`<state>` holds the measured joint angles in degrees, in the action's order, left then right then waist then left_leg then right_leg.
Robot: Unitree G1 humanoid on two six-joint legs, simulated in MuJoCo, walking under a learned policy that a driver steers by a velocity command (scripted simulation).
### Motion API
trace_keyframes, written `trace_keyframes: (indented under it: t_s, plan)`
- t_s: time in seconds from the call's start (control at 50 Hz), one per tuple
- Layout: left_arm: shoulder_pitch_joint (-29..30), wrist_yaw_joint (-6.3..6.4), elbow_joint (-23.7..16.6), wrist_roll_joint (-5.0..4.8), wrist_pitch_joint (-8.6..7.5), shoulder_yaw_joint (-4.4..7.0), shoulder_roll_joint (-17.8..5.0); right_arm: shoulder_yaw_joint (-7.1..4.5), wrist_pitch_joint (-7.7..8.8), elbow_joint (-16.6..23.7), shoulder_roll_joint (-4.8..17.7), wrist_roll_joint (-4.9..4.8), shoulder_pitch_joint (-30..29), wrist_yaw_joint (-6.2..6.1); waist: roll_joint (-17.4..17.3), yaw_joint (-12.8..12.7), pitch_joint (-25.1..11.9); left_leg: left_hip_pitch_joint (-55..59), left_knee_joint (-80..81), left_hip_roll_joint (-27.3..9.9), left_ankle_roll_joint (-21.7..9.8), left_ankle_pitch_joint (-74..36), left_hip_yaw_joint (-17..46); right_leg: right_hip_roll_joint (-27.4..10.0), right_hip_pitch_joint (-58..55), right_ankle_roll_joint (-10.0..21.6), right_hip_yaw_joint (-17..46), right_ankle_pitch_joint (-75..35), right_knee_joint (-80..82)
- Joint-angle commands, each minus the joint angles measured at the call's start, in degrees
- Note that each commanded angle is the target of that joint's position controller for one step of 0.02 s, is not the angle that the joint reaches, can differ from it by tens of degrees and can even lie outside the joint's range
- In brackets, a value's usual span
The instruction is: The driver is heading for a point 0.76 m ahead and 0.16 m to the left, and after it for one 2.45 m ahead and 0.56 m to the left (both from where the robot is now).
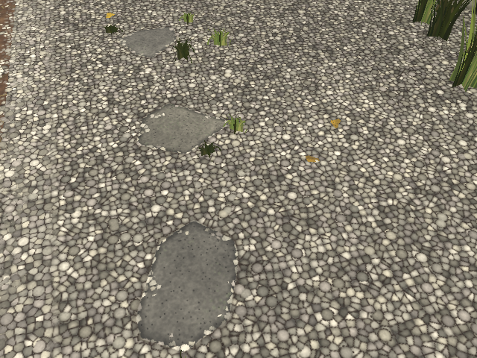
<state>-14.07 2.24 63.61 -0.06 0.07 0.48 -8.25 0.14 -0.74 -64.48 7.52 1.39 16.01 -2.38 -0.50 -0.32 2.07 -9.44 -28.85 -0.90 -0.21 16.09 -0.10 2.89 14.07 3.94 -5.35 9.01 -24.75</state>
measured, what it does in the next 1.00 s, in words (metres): walks ahead: right foot, then left foot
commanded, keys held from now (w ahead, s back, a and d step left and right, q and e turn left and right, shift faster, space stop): no key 0.16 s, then w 0.48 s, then w+q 0.36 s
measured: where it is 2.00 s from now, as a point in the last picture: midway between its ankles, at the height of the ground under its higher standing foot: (206, 249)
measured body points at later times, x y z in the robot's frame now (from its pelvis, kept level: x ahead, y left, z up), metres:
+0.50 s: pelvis +0.10 -0.02 -0.01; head +0.11 -0.04 +0.44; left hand +0.16 +0.23 -0.14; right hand -0.01 -0.24 -0.17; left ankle -0.02 +0.11 -0.74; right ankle +0.13 -0.11 -0.74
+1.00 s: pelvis +0.36 -0.02 -0.03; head +0.39 -0.01 +0.42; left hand +0.24 +0.19 -0.17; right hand +0.54 -0.22 -0.15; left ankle +0.46 +0.03 -0.74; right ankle +0.14 -0.11 -0.71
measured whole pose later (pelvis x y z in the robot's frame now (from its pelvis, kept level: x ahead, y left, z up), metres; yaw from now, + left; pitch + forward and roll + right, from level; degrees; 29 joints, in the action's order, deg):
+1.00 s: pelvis +0.36 -0.02 -0.03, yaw +8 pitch +0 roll +0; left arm -26.9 2.0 62.9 1.3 -5.4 1.6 -8.9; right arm -3.1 3.3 -52.0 10.2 2.0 2.5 1.8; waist 0.2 -0.2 4.1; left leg -26.1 -32.8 4.5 -11.0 8.7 -8.8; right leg -0.9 -4.5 2.5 -12.6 27.0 -36.2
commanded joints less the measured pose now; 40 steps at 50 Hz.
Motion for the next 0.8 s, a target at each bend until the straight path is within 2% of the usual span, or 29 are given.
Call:
trace_keyframes:
  t_s: [0.02,0.04,0.1,0.16,0.18,0.22,0.24,0.28,0.3,0.34,0.38,0.42,0.44,0.46,0.48,0.5,0.52,0.54,0.56,0.58,0.62,0.66,0.72,0.8]
  plan:
    - [-2.11,-0.26,-1.09,0.21,0.05,0.65,-3.48,-0.17,0.77,-0.45,3.67,-0.39,5.19,-0.06,-3.63,-0.49,6.02,-7.52,11.99,-4.45,-2.10,3.92,5.86,-7.32,-2.12,-1.14,9.58,5.92,8.28]
    - [-3.47,-0.28,-0.44,0.49,-0.12,0.58,-3.20,-0.16,1.22,-0.46,3.56,-0.66,4.75,-0.16,-3.89,-0.95,5.06,-7.45,12.80,-4.59,-2.04,2.01,5.95,-7.35,-4.60,-0.96,9.36,2.31,6.98]
    - [-4.70,-0.37,0.57,0.64,-0.81,0.62,-3.93,-0.17,2.05,-0.39,3.63,-0.86,5.10,-0.34,-1.59,-0.88,2.45,-3.68,12.81,-4.69,-2.41,-3.25,5.65,-7.86,-6.09,-0.62,9.37,-2.26,6.28]
    - [-4.73,-0.24,1.17,0.44,-0.93,0.39,-3.37,-0.18,2.03,-0.64,3.49,-0.82,5.89,-0.32,-0.54,-0.56,2.56,-2.38,12.79,-4.63,-2.69,-4.36,5.34,-7.86,-5.57,-0.93,9.14,-2.59,6.48]
    - [-5.16,-0.23,1.44,0.48,-0.86,0.34,-3.23,-0.25,1.98,-0.91,3.58,-0.71,6.94,-0.28,-0.56,-0.29,1.60,-1.88,13.32,-4.23,-3.01,-0.17,5.27,-7.14,-5.65,-0.90,8.63,1.18,6.15]
    - [-5.02,-0.39,1.05,0.66,-0.55,0.79,-3.89,-1.28,1.57,-0.88,5.81,-0.55,8.40,-0.16,-2.65,0.32,2.85,-2.78,14.06,-3.92,-5.11,14.62,6.91,-3.93,-2.16,-0.18,5.81,13.22,1.48]
    - [-4.30,-0.65,0.45,0.96,-0.44,0.97,-3.88,-1.84,1.28,-0.60,6.95,-0.48,9.28,-0.05,-4.25,1.05,4.95,-2.95,15.85,-5.54,-6.81,22.73,10.02,-2.36,2.49,0.07,4.31,18.23,-1.89]
    - [-0.87,-1.41,-1.88,1.90,-0.82,0.70,-2.04,-2.87,1.15,-0.89,8.85,-0.59,12.52,-0.02,-7.71,3.02,10.10,-1.16,21.85,-13.17,-11.14,31.41,19.29,-1.07,12.32,-0.17,0.51,16.52,-11.32]
    - [0.66,-1.76,-3.15,2.32,-1.28,0.75,-2.06,-3.18,1.36,-0.90,8.94,-0.50,12.93,-0.04,-7.92,3.38,11.60,-0.76,23.39,-16.06,-12.90,29.91,21.97,-3.08,15.36,0.03,1.09,14.45,-15.49]
    - [2.47,-2.34,-5.22,2.07,-2.44,1.43,-3.81,-3.52,2.26,-0.76,8.80,0.26,13.20,0.16,-6.09,3.07,11.33,4.12,23.22,-17.49,-14.19,21.55,22.35,-5.31,21.23,0.36,3.07,15.37,-20.14]
    - [3.03,-2.95,-6.48,1.56,-3.59,1.92,-4.37,-3.75,3.20,-0.31,8.75,0.22,12.33,0.37,-4.78,2.31,9.60,7.23,21.51,-15.86,-13.19,13.69,18.33,-6.00,21.06,0.18,3.19,14.49,-17.78]
    - [3.01,-3.35,-7.47,1.04,-4.21,2.27,-4.19,-3.97,3.91,0.05,9.11,0.06,11.41,0.54,-5.23,1.41,8.30,5.21,19.46,-13.99,-12.13,7.38,14.16,-4.88,14.83,0.14,1.52,12.13,-13.04]
    - [0.72,-3.45,-7.14,0.85,-4.31,2.37,-3.63,-4.07,4.09,0.35,9.40,-0.21,10.11,0.66,-5.19,-0.22,7.65,1.73,17.55,-12.76,-11.36,5.25,11.65,-3.74,8.54,0.24,0.00,9.39,-9.30]
    - [-4.03,-3.43,-5.65,0.66,-4.34,2.60,-3.13,-4.14,4.21,0.80,9.56,-0.56,8.44,0.84,-4.37,-2.65,6.70,-3.75,14.13,-10.83,-10.24,3.17,8.75,-1.72,-0.89,0.31,-1.80,6.52,-5.25]
    - [-10.98,-3.06,-3.21,0.64,-4.44,3.46,-4.35,-3.96,4.56,1.16,9.12,-0.46,7.90,1.07,-1.93,-5.35,4.37,-9.32,7.39,-8.18,-8.85,-2.15,5.84,-0.02,-12.05,0.56,-1.46,6.60,-2.90]
    - [-19.48,-2.26,-1.27,1.37,-4.86,4.82,-8.29,-3.20,5.15,2.30,6.93,-0.26,6.50,1.57,6.65,-9.18,0.84,-16.03,-8.49,-3.32,-6.45,-4.58,-0.50,-8.37,-21.90,2.26,10.01,13.67,3.62]
    - [-27.03,-1.89,0.11,1.46,-4.56,6.21,-14.82,-2.39,5.51,5.20,3.20,-0.58,7.35,2.09,21.76,-9.69,-3.22,-28.32,-28.38,4.53,-3.80,12.16,-6.69,-23.36,-28.13,8.37,37.53,27.05,15.03]
    - [-22.70,-1.74,-0.17,1.40,-3.76,5.14,-11.48,-3.42,5.20,6.21,7.12,1.04,3.66,2.48,12.24,-6.62,0.97,-31.61,-37.74,1.44,-5.13,13.55,0.04,-24.62,-21.62,9.77,42.09,29.19,16.87]
    - [-15.53,-1.89,-2.63,1.57,-3.84,4.53,-10.00,-3.39,5.26,7.07,6.32,0.90,1.13,3.12,5.38,-3.79,4.80,-33.05,-40.00,-1.67,-5.96,7.23,1.52,-23.44,-16.48,9.10,35.91,27.19,15.89]
    - [-11.39,-2.11,-4.06,1.51,-4.25,4.12,-8.93,-3.16,5.60,6.89,5.40,0.32,0.97,3.56,2.08,-2.06,5.40,-31.02,-38.50,-3.29,-5.91,1.97,1.86,-20.99,-12.84,8.07,29.84,19.60,16.61]
    - [-9.38,-1.89,-4.46,1.14,-5.24,3.03,-6.49,-3.37,5.09,6.36,5.01,0.67,2.36,3.96,2.25,0.47,4.25,-27.20,-34.72,-4.64,-4.78,-1.91,1.02,-16.98,-10.52,6.30,21.05,7.82,17.50]
    - [-12.22,-1.46,-3.21,1.02,-6.01,2.55,-6.07,-3.67,4.02,6.53,5.26,0.60,2.17,4.20,3.31,1.06,3.32,-27.77,-33.33,-3.91,-3.86,-3.55,-0.64,-15.76,-12.59,5.91,15.47,-4.14,16.98]
    - [-15.67,-1.11,-2.00,1.19,-6.45,2.18,-6.30,-3.50,3.05,8.83,4.64,0.21,-4.14,4.39,3.60,0.30,4.40,-31.85,-30.02,-3.09,-3.31,-6.92,-1.60,-15.09,-14.01,5.19,8.78,-15.21,17.04]
    - [-15.31,-0.90,-2.18,1.24,-6.86,1.50,-5.36,-2.55,3.19,13.14,3.50,-0.22,-14.32,4.78,4.58,-0.74,6.72,-28.46,-15.48,-0.98,-3.74,-14.03,-4.56,-13.26,-11.14,3.73,1.28,-21.61,18.19]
